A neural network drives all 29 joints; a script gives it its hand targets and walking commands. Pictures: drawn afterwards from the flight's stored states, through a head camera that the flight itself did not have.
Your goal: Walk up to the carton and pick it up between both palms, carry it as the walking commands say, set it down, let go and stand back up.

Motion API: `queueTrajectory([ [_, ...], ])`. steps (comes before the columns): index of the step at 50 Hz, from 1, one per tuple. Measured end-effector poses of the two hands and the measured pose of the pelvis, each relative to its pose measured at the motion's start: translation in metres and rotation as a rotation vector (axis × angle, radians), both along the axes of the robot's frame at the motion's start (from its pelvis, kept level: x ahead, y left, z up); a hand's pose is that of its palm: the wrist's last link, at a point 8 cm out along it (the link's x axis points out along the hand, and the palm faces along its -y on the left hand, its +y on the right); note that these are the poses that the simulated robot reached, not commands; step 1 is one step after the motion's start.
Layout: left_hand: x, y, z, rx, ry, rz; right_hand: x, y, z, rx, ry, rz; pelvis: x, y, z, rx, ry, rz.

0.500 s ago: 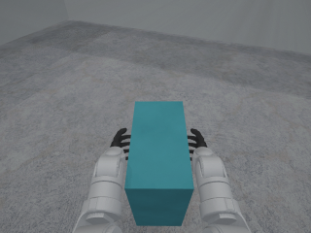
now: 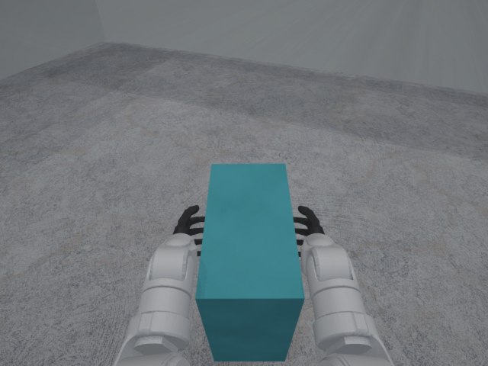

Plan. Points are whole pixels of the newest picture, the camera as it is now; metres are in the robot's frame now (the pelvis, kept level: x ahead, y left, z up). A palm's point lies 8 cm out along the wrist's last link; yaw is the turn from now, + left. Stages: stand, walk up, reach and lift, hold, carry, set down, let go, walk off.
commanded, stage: hold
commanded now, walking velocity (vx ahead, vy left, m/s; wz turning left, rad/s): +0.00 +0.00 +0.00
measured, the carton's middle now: (249, 264) +0.32 +0.00 -0.01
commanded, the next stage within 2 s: carry in 1.36 s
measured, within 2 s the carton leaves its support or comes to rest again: neither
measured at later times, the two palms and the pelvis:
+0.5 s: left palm (184, 243) +0.31 +0.12 +0.06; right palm (315, 244) +0.31 -0.11 +0.06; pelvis +0.00 +0.00 +0.00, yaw +0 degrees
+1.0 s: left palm (183, 244) +0.31 +0.12 +0.06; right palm (315, 245) +0.31 -0.11 +0.06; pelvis +0.00 +0.00 +0.00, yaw +0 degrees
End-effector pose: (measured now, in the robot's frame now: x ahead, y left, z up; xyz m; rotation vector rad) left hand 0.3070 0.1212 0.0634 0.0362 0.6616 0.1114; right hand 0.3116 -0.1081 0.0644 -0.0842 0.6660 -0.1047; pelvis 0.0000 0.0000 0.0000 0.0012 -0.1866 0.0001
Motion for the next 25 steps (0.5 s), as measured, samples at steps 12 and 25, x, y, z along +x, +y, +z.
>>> queueTrajectory([
  [12,0.0,-0.0022,-0.0011,-0.001,0.001,0.002,-0.0005,-0.0022,-0.0018,0.006,0.0,-0.003,-0.0015,-0.0017,-0.0006,0.002,0.002,-0.001],
  [25,0.0032,-0.0027,-0.0006,0.013,0.004,-0.004,0.0032,-0.0027,-0.0022,0.0,0.002,0.007,0.0039,-0.0031,0.0007,0.002,0.008,0.0],
])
